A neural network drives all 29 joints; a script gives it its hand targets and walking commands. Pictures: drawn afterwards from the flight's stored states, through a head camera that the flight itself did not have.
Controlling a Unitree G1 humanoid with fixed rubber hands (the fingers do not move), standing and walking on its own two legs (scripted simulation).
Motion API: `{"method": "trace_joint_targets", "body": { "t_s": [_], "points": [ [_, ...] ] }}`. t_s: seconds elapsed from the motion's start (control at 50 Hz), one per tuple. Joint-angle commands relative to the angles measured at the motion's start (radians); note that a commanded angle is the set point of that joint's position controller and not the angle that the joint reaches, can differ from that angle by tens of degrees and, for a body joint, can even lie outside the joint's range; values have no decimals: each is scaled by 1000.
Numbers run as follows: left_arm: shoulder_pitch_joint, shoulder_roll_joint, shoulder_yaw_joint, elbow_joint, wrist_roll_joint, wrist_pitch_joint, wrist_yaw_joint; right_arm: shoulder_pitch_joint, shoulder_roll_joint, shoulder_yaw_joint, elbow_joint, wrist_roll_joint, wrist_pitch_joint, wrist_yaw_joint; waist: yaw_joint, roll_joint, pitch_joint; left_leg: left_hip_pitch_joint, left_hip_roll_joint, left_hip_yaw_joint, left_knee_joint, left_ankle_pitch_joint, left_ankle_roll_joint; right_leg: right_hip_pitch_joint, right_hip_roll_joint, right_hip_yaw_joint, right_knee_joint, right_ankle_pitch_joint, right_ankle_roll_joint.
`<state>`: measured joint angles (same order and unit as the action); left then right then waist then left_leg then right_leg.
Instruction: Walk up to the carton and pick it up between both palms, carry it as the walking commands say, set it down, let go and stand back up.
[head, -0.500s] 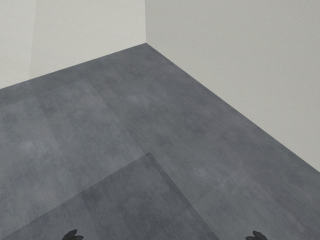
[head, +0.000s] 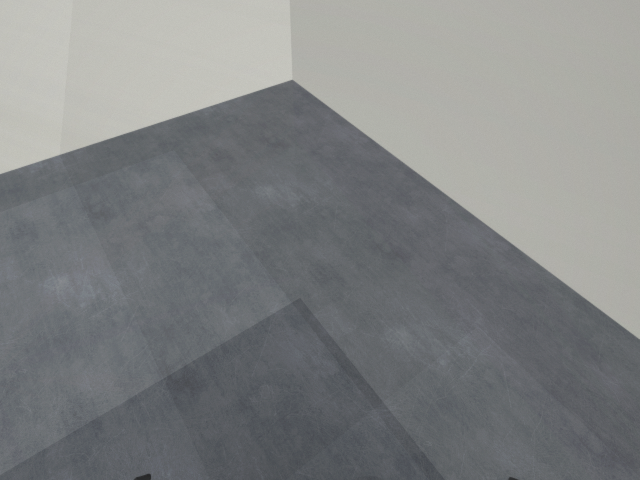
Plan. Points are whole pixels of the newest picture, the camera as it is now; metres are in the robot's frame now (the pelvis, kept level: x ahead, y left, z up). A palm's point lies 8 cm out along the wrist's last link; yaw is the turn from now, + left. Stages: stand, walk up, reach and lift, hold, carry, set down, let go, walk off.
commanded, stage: stand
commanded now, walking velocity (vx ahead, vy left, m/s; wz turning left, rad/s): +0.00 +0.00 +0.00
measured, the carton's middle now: out of the picture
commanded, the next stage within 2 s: walk up in 0.22 s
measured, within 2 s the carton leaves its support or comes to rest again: neither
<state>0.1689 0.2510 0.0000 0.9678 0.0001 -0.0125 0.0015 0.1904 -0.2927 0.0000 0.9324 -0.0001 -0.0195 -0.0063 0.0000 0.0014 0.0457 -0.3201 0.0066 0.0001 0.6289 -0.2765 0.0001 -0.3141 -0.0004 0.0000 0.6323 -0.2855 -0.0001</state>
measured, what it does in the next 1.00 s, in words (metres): lifts its left foot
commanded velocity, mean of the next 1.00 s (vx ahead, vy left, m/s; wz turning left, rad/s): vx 0.01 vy -0.01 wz -0.29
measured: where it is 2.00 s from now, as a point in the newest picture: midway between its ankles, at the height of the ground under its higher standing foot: outside the picture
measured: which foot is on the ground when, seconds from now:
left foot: down 0.00-0.64, up 0.66-1.00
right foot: down 0.00-1.00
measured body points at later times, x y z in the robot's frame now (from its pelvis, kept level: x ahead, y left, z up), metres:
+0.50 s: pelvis -0.02 +0.00 +0.00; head +0.00 -0.01 +0.45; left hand +0.07 +0.25 -0.14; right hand +0.07 -0.28 -0.13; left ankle +0.04 +0.12 -0.72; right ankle +0.03 -0.12 -0.72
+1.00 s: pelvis -0.06 -0.04 +0.01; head -0.03 -0.08 +0.46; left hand +0.01 +0.22 -0.12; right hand +0.03 -0.31 -0.14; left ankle -0.06 +0.11 -0.67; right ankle -0.01 -0.11 -0.72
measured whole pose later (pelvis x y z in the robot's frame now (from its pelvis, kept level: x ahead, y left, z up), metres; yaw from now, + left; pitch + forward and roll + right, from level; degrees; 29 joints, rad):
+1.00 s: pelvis -0.06 -0.04 +0.01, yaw -6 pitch +1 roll +4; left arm 0.20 0.25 0.00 1.01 0.00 0.04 -0.02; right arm 0.07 -0.29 0.00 0.94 0.00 0.09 -0.03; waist 0.00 0.01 0.07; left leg -0.43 0.00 0.05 0.92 -0.43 -0.04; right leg -0.36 0.01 0.00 0.52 -0.17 -0.08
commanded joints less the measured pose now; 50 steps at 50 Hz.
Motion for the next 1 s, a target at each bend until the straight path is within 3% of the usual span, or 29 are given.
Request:
{"method": "trace_joint_targets", "body": {
  "t_s": [0.0,0.38,0.4,0.42,0.44,0.46,0.48,0.5,0.54,0.56,0.58,0.6,0.62,0.64,0.66,0.68,0.7,0.76,0.86,0.92,0.98],
  "points": [
    [-63,270,54,-22,14,-38,1,-49,-233,-65,-16,-16,-37,-2,-7,5,-74,75,103,-125,-213,23,60,58,-98,121,-206,28,-69],
    [-56,268,51,18,12,-38,-6,-46,-231,-60,9,-19,-43,3,3,12,-110,94,111,-120,-270,-14,47,79,-106,118,-263,-4,-57],
    [-103,155,52,-90,32,20,-51,95,-182,-26,47,17,35,-44,-71,-64,-126,206,244,-201,-202,8,40,-97,-26,-52,-26,28,9],
    [-34,85,42,-27,11,27,-34,13,-159,-45,-37,-20,40,-44,-46,173,-62,165,259,-135,-243,100,71,-173,-18,-19,33,69,16],
    [4,121,46,-30,18,32,-29,-19,-187,-59,-67,-26,47,-46,-32,221,-76,145,298,-119,-243,203,85,-157,-38,-4,130,-42,22],
    [16,133,51,-22,14,36,-29,-29,-171,-63,-85,-22,53,-41,-27,218,-97,101,313,-103,-240,251,100,-137,-39,-9,223,-117,25],
    [19,141,55,-25,13,42,-29,-48,-170,-68,-104,-24,60,-39,-12,215,-88,28,337,-95,-253,201,112,-122,-44,-34,300,-159,35],
    [14,134,54,-26,19,53,-32,-45,-147,-59,-112,-29,67,-40,-28,169,-71,-21,357,-109,-300,54,125,-124,-36,-53,343,-178,43],
    [22,125,54,-28,13,57,-34,-87,-155,-56,-115,-37,75,-42,-3,157,-19,-124,316,-67,-284,-66,89,-75,-59,-41,237,-135,38],
    [45,118,53,-14,7,50,-32,-123,-151,-57,-121,-44,79,-40,22,113,-12,-169,284,-31,-219,-100,59,-10,-62,-46,106,-61,32],
    [88,131,57,7,9,43,-30,-148,-136,-57,-126,-53,84,-41,54,37,-22,-219,230,17,-82,-180,29,61,-76,12,-31,-21,21],
    [123,199,76,19,21,38,-23,-144,-101,-50,-130,-53,89,-44,78,-211,-33,-274,99,113,163,-253,-13,74,-198,285,-251,-57,-14],
    [114,298,94,-11,39,31,-9,-167,-89,-51,-151,-42,93,-46,80,-412,-23,-374,-16,73,426,-333,-52,41,-368,691,-447,48,-72],
    [48,300,92,-35,28,36,-7,-144,-132,-63,-137,-35,102,-46,50,-299,-1,-304,38,-26,464,-293,-55,-26,-363,683,-471,-14,-92],
    [5,271,85,-60,32,43,0,-161,-138,-68,-131,-37,102,-37,34,-248,64,-295,46,-43,486,-260,-58,-95,-317,650,-460,-40,-90],
    [-6,236,75,-68,27,46,1,-178,-132,-68,-134,-41,99,-30,23,-160,84,-282,50,-43,498,-222,-62,-108,-269,611,-452,-49,-59],
    [-11,219,68,-57,25,42,3,-170,-126,-69,-121,-41,98,-24,11,-117,58,-271,47,-36,510,-180,-65,-52,-250,572,-423,45,-48],
    [48,212,72,-27,20,33,4,-139,-128,-72,-99,-38,98,-21,20,-134,-46,-238,28,-52,487,-137,-66,118,-215,522,-341,310,-31],
    [126,220,85,7,10,22,10,-153,-107,-66,-106,-23,92,-30,44,-148,-135,-201,-14,-74,342,-162,-63,295,-216,534,-295,560,-40],
    [143,222,88,14,12,21,10,-153,-95,-61,-109,-17,88,-36,46,-156,-165,-173,-31,-82,278,-175,-56,313,-226,562,-302,560,-59],
    [143,224,86,11,20,26,9,-159,-81,-56,-108,-15,85,-39,45,-157,-163,-131,-37,-86,221,-190,-46,257,-242,598,-335,448,-99]
  ]
}}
